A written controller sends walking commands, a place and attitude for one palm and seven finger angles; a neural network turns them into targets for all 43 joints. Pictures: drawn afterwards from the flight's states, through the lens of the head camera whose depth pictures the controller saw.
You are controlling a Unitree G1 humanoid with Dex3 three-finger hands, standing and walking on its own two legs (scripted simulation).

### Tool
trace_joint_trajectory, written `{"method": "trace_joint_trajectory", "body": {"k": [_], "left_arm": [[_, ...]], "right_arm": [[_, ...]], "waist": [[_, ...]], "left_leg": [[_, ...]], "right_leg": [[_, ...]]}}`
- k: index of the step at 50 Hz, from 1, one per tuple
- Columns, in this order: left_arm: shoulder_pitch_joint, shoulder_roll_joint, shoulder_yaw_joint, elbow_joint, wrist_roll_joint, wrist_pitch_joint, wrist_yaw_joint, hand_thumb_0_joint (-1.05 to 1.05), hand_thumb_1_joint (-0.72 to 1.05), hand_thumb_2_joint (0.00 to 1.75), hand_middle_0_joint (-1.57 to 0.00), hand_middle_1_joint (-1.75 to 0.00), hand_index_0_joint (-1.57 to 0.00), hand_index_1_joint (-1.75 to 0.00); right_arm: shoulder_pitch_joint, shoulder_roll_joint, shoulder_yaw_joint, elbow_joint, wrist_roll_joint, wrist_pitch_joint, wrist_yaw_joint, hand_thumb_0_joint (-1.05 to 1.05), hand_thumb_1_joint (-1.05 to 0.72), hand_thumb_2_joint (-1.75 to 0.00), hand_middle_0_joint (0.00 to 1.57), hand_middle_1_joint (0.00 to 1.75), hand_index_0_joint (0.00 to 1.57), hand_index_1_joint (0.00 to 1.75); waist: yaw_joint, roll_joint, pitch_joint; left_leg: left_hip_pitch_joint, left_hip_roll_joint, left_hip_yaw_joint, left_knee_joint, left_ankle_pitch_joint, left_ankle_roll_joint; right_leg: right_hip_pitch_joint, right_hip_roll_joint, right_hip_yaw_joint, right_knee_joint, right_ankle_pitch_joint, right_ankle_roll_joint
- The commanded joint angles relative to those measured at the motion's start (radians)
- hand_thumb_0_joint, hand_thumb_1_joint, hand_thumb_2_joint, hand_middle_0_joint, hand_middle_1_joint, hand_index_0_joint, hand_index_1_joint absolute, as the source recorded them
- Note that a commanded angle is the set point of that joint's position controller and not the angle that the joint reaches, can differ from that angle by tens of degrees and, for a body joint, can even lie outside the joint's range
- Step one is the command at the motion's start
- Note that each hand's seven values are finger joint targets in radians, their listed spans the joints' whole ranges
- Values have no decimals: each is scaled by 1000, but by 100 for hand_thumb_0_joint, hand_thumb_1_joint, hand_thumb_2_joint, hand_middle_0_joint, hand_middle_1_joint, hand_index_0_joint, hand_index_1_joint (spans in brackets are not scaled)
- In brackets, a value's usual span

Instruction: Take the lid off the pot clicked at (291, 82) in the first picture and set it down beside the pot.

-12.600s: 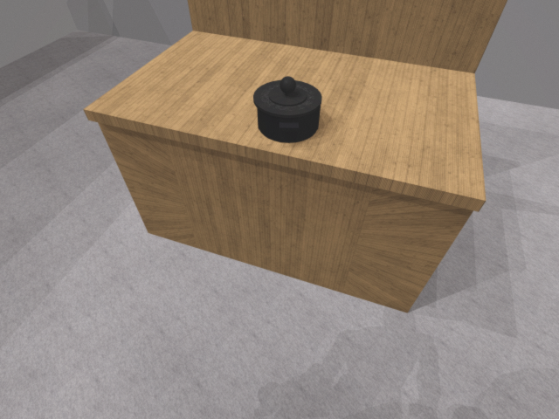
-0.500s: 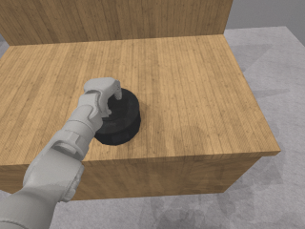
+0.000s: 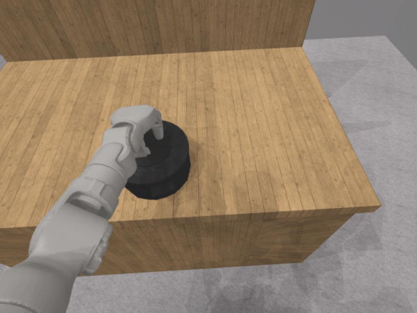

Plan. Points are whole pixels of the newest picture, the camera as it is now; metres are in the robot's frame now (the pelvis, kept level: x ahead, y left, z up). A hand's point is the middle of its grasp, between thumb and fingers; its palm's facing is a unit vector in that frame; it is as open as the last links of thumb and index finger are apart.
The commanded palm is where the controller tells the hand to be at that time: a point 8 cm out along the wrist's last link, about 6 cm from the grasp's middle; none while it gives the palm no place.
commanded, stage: close the fingers and squeeze the knob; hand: left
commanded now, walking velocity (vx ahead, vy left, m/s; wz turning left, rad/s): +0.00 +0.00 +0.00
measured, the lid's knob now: (145, 139) +0.49 +0.12 +0.03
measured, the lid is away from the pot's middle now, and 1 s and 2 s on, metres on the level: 0.00 0.00 0.01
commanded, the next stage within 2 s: lift the lid straight up in 0.68 s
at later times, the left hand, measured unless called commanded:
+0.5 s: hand (141, 142) +0.46 +0.12 +0.05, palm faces -0.37 -0.05 -0.93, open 7.0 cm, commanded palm +0.47 +0.12 +0.11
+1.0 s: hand (141, 141) +0.46 +0.12 +0.05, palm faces -0.38 -0.06 -0.92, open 7.0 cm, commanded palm +0.47 +0.13 +0.13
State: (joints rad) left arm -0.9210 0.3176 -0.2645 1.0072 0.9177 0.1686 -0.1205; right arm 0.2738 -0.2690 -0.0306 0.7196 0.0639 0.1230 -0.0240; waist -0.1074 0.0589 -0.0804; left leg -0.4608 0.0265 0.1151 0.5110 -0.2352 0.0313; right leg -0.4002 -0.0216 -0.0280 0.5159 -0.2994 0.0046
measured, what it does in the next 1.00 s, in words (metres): stands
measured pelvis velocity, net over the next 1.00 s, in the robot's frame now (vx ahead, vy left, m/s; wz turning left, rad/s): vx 0.00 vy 0.00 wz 0.00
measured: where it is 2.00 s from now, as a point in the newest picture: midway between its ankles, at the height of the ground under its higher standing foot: outside the picture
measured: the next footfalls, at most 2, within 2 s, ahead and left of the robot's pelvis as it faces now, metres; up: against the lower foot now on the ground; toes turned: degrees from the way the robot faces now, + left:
none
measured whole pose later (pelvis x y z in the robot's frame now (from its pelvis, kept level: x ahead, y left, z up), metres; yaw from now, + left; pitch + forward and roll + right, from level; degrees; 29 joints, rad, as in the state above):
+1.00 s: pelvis +0.00 +0.00 +0.00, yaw +0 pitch +10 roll +0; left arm -0.94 0.33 -0.27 1.02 0.90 0.18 -0.14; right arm 0.28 -0.27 -0.02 0.73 0.07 0.09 -0.04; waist -0.12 0.07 -0.07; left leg -0.46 0.03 0.11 0.51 -0.23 0.03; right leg -0.39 -0.02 -0.03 0.51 -0.29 0.01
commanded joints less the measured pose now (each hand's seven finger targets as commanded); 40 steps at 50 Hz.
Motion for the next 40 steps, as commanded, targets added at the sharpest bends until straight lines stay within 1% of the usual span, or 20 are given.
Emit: {"method": "trace_joint_trajectory", "body": {"k": [1,3,5,6,7,9,10,13,15,18,20,23,25,26,30,32,34,35,38,40], "left_arm": [[-490,220,76,-199,17,2,48,0,59,52,-85,-103,-85,-103],[-472,191,52,-146,18,17,47,0,63,45,-87,-102,-87,-102],[-506,216,71,-176,21,15,47,0,57,53,-83,-102,-84,-102],[-514,207,59,-208,21,10,46,0,55,56,-81,-101,-83,-102],[-503,211,66,-200,28,10,47,0,54,57,-80,-101,-82,-102],[-506,182,42,-205,25,10,43,0,54,59,-79,-101,-81,-101],[-484,181,52,-177,21,9,40,0,54,60,-79,-101,-81,-101],[-505,170,31,-129,17,25,40,0,56,61,-79,-100,-82,-101],[-536,192,50,-174,15,18,39,0,58,62,-80,-100,-82,-102],[-532,150,19,-171,19,17,36,0,60,63,-81,-101,-83,-103],[-521,188,53,-162,14,11,34,0,62,64,-82,-101,-84,-103],[-531,130,-2,-132,13,21,30,0,65,65,-83,-102,-85,-104],[-530,188,46,-104,12,21,30,0,67,66,-84,-102,-86,-105],[-551,160,20,-132,10,18,28,0,68,67,-85,-103,-87,-105],[-554,166,28,-129,17,7,23,0,72,69,-87,-104,-89,-106],[-558,179,36,-160,23,-3,28,0,74,70,-88,-104,-90,-107],[-527,126,1,-137,18,1,27,0,75,71,-89,-105,-91,-108],[-543,148,25,-171,10,-8,27,0,76,72,-90,-105,-92,-108],[-533,142,8,-105,6,12,31,0,77,73,-90,-105,-92,-108],[-568,159,24,-137,3,8,32,0,77,73,-91,-106,-93,-109]], "right_arm": [[20,-133,-39,-91,-7,-19,-4,0,-90,-90,20,30,20,30],[19,-135,-38,-85,-3,-15,-5,0,-90,-90,20,30,20,30],[14,-135,-38,-89,-3,-18,-5,0,-90,-90,20,30,20,30],[14,-134,-39,-92,-6,-18,-5,0,-90,-90,20,30,20,30],[15,-131,-38,-91,-6,-18,-5,0,-90,-90,20,30,20,30],[15,-132,-38,-90,-5,-15,-3,0,-90,-90,20,30,20,30],[14,-128,-39,-94,-7,-17,-4,0,-90,-90,20,30,20,30],[17,-136,-36,-81,-1,-13,-6,0,-90,-90,20,30,20,30],[17,-136,-35,-87,-5,-18,-10,0,-90,-90,20,30,20,30],[21,-130,-38,-85,-6,-18,-10,0,-90,-90,20,30,20,30],[26,-135,-37,-83,-7,-20,-11,0,-90,-90,20,30,20,30],[25,-133,-36,-78,-2,-18,-13,0,-90,-90,20,30,20,30],[30,-143,-32,-72,-2,-21,-16,0,-90,-90,20,30,20,30],[31,-139,-33,-75,-4,-24,-16,0,-90,-90,20,30,20,30],[40,-138,-34,-73,-4,-29,-18,0,-90,-90,20,30,20,30],[44,-135,-38,-74,-7,-31,-17,0,-90,-90,20,30,20,30],[42,-133,-39,-73,-5,-29,-14,0,-90,-90,20,30,20,30],[43,-133,-42,-75,-6,-31,-12,0,-90,-90,20,30,20,30],[40,-139,-37,-67,0,-26,-14,0,-90,-90,20,30,20,30],[41,-140,-38,-65,-1,-33,-15,0,-90,-90,20,30,20,30]], "waist": [[4,-62,-418],[-9,-94,-369],[0,-81,-392],[-3,-42,-419],[1,-53,-428],[-5,-46,-416],[-2,-79,-409],[-17,-88,-349],[-10,-70,-394],[-17,-68,-406],[-12,-92,-408],[-31,-87,-365],[-23,-108,-347],[-27,-84,-368],[-29,-93,-379],[-23,-52,-416],[-28,-71,-395],[-22,-78,-412],[-32,-99,-348],[-31,-102,-369]], "left_leg": [[334,-30,-70,20,360,47],[315,-27,-67,14,326,46],[315,-29,-72,13,330,47],[342,-28,-70,15,338,46],[354,-28,-78,17,359,45],[361,-25,-78,18,366,43],[343,-27,-77,24,374,47],[308,-25,-71,9,287,45],[325,-29,-75,13,313,47],[349,-26,-75,19,335,45],[336,-27,-77,20,335,49],[323,-27,-70,16,294,46],[290,-28,-75,12,277,47],[308,-28,-73,11,276,47],[309,-29,-75,18,294,49],[348,-29,-76,22,318,46],[347,-27,-77,23,329,46],[348,-25,-77,28,347,48],[300,-27,-74,11,272,46],[309,-28,-76,15,280,49]], "right_leg": [[64,43,-2,-30,467,-35],[33,46,-9,-38,432,-32],[45,44,-4,-37,431,-36],[49,43,-1,-34,437,-35],[43,45,-9,-28,441,-37],[24,46,-10,-30,437,-36],[35,46,-8,-32,448,-37],[5,47,-10,-40,382,-33],[25,43,-3,-36,406,-36],[14,47,-10,-31,415,-34],[26,45,-5,-36,422,-34],[-7,48,-9,-38,388,-31],[1,46,-3,-41,377,-34],[2,46,-5,-36,376,-32],[0,45,-2,-37,388,-35],[4,47,-4,-32,402,-36],[-16,50,-11,-31,400,-35],[2,48,-6,-34,420,-35],[-7,49,-8,-40,372,-32],[-5,48,-3,-43,376,-33]]}}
